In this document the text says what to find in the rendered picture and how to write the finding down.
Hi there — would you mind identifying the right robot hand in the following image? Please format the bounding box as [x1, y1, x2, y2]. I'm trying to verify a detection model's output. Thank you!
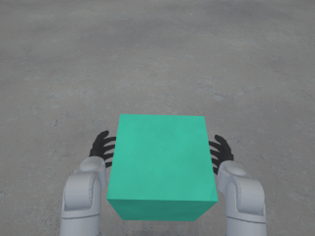
[209, 135, 234, 175]

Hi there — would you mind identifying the carton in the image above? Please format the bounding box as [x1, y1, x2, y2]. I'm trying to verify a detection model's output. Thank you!
[106, 114, 219, 221]

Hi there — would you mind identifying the left robot forearm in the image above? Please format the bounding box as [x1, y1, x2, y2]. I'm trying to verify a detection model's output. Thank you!
[59, 156, 107, 236]

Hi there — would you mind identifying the right robot forearm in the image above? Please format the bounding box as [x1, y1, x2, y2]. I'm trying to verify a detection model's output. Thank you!
[217, 160, 267, 236]

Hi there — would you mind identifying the left robot hand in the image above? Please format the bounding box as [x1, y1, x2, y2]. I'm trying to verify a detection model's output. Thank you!
[89, 130, 117, 168]

